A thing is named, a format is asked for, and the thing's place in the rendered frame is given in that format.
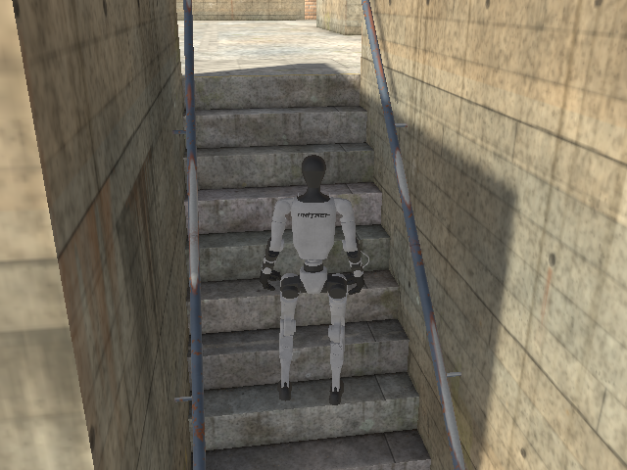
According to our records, stairs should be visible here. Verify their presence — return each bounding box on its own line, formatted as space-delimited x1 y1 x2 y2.
182 74 431 470

